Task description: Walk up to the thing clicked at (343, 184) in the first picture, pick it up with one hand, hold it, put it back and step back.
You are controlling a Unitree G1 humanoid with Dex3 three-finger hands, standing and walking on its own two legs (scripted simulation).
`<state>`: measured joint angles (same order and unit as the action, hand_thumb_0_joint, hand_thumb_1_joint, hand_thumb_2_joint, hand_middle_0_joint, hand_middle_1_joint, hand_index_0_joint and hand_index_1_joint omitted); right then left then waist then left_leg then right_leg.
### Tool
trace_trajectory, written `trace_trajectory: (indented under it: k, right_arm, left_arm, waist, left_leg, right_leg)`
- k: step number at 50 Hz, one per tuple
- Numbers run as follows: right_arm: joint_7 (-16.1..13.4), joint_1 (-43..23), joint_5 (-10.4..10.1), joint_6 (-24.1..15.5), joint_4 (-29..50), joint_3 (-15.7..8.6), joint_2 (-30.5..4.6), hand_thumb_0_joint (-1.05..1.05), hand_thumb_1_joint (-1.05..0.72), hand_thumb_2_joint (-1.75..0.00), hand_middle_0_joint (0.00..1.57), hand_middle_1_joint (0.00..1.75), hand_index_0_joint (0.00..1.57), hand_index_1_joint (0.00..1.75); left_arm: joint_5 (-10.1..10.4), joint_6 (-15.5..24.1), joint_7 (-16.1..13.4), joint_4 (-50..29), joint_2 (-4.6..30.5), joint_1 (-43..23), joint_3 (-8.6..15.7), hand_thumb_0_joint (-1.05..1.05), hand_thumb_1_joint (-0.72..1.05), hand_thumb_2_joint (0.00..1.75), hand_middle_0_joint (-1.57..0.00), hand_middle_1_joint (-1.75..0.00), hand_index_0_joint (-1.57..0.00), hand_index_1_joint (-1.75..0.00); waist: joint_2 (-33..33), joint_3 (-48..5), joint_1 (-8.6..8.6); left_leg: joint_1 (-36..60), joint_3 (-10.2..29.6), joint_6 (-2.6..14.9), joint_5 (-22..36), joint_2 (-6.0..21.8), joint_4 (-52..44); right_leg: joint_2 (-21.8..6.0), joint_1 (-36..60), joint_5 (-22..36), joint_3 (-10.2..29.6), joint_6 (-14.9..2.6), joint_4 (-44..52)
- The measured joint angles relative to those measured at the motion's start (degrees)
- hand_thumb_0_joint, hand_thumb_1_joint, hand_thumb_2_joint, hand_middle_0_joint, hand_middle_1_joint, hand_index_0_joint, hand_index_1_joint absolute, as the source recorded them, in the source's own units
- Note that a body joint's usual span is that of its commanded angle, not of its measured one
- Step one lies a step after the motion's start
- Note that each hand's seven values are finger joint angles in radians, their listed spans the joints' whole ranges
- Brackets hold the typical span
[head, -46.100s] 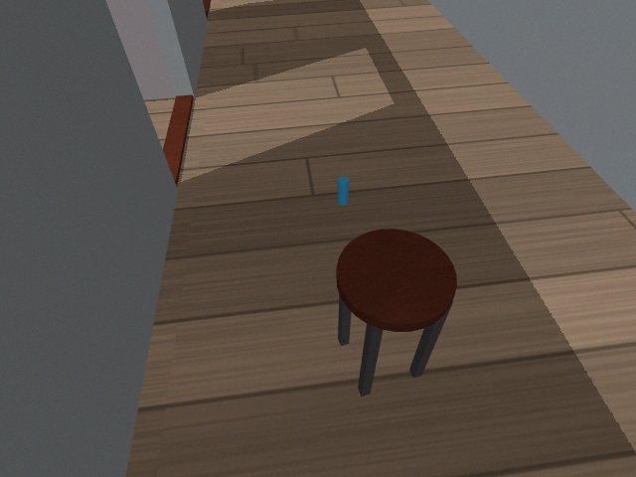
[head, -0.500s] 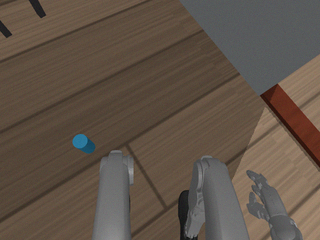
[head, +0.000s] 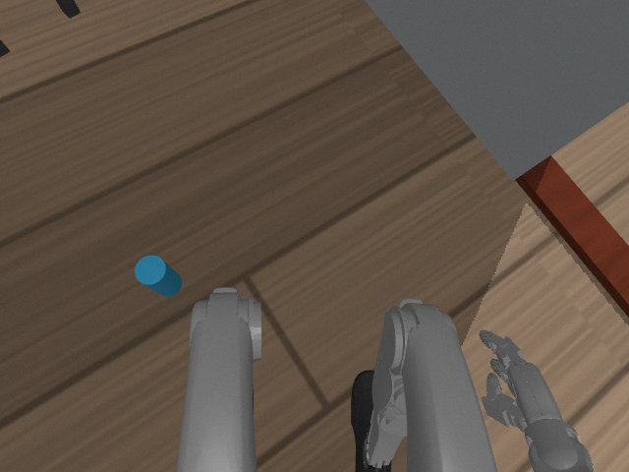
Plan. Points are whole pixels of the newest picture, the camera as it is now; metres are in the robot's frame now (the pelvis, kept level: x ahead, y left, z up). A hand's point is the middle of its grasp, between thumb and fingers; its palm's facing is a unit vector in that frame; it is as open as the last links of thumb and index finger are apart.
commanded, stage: go down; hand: left
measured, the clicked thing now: (160, 277) +0.37 +0.30 -0.33
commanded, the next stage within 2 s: approach in 0.48 s
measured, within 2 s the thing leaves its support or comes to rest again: neither
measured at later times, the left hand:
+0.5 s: hand out of the picture +0.24 +0.46 -0.01, palm faces +0.36 -0.93 -0.11, open 17.7 cm
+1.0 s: hand (0, 320) +0.26 +0.42 -0.12, palm faces +0.35 -0.94 +0.01, open 17.7 cm
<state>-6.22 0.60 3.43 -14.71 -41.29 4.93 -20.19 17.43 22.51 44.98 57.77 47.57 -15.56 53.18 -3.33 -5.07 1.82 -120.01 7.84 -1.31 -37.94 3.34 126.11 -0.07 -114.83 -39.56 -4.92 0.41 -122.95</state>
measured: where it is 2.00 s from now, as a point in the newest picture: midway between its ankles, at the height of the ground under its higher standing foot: (302, 447)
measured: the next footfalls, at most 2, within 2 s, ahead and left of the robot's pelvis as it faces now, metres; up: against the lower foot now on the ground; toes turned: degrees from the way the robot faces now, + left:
none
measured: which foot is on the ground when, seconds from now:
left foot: down 0.00-1.00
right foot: down 0.00-1.00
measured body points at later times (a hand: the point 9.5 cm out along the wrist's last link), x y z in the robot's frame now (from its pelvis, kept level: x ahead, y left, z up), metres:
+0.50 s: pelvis +0.00 +0.00 -0.01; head +0.20 +0.08 +0.38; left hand +0.22 +0.51 +0.00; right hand +0.24 -0.25 -0.11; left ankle +0.09 +0.13 -0.36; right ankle +0.10 -0.12 -0.36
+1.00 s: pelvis +0.00 +0.00 -0.06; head +0.20 +0.10 +0.32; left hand +0.24 +0.47 -0.12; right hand +0.25 -0.25 -0.14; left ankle +0.09 +0.13 -0.36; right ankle +0.10 -0.12 -0.36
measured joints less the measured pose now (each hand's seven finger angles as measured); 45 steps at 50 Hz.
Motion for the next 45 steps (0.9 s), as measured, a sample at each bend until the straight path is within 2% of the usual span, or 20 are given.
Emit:
trace_trajectory:
  k: [13, 25, 33, 38, 42, 45]
  right_arm:
    - [-0.01, -0.75, 0.28, 0.06, -0.26, 0.01, -0.69, 0.01, -0.93, -0.91, 0.20, 0.30, 0.20, 0.30]
    - [-0.18, -0.95, -0.18, -0.03, -0.42, -0.38, -0.12, 0.01, -0.93, -0.91, 0.20, 0.30, 0.20, 0.30]
    - [-0.17, -1.12, -0.17, -0.09, -0.12, -0.18, -0.09, 0.01, -0.93, -0.91, 0.20, 0.30, 0.20, 0.30]
    - [0.11, -1.42, 0.27, -0.54, -0.49, 0.03, -0.39, 0.01, -0.92, -0.91, 0.20, 0.30, 0.20, 0.30]
    - [0.47, -2.21, 1.29, -0.93, -0.88, 0.75, -0.76, 0.01, -0.92, -0.91, 0.20, 0.30, 0.20, 0.30]
    - [0.85, -3.27, 2.27, -1.09, -1.02, 1.79, -0.85, 0.01, -0.92, -0.91, 0.20, 0.30, 0.20, 0.30]
  left_arm:
    - [1.49, 1.13, 1.83, 1.12, 0.43, -0.03, 1.48, -0.02, -0.60, 0.09, -0.05, -0.05, -0.03, -0.07]
    - [2.72, 0.83, 1.74, -2.92, -1.71, 1.36, 0.51, -0.02, -0.60, 0.09, -0.05, -0.05, -0.02, -0.08]
    - [3.65, 1.94, 1.75, -1.43, -1.72, 1.31, 0.50, -0.02, -0.59, 0.09, -0.05, -0.05, -0.02, -0.08]
    - [5.92, 5.44, 2.49, 1.67, -2.43, 0.60, 0.52, -0.02, -0.60, 0.07, -0.06, -0.04, -0.03, -0.08]
    - [7.66, 10.37, 3.56, 5.50, -3.55, -1.40, 0.14, -0.02, -0.60, 0.05, -0.06, -0.04, -0.03, -0.08]
    - [8.23, 13.99, 4.59, 8.35, -4.23, -2.96, -0.95, -0.02, -0.60, 0.05, -0.06, -0.04, -0.03, -0.07]
  waist:
    - [-0.16, 0.62, 0.00]
    - [-0.30, -0.04, 0.40]
    - [-0.16, -0.28, 0.22]
    - [-0.40, -0.12, 0.06]
    - [-1.31, 0.94, -0.15]
    - [-2.39, 2.28, -0.63]
  left_leg:
    - [-1.50, 0.21, -0.11, -0.40, -0.15, 2.06]
    - [-1.70, 0.19, 0.00, -0.40, -0.16, 2.38]
    - [-1.67, 0.01, 0.06, -0.34, -0.17, 2.21]
    - [-2.48, -0.10, 0.07, -0.35, -0.16, 3.19]
    - [-3.68, 0.24, -0.03, -0.47, -0.07, 5.37]
    - [-4.79, 0.91, -0.23, -0.66, 0.00, 7.66]
  right_leg:
    - [0.01, -1.47, -0.51, 0.01, 0.02, -2.11]
    - [0.08, -1.61, -0.46, 0.08, 0.15, -2.33]
    - [0.07, -1.65, -0.43, 0.24, 0.20, -2.27]
    - [0.14, -2.59, -0.46, 0.45, 0.21, -3.37]
    - [0.39, -3.91, -0.44, 0.38, 0.24, -5.49]
    - [0.67, -5.00, -0.39, 0.01, 0.19, -7.53]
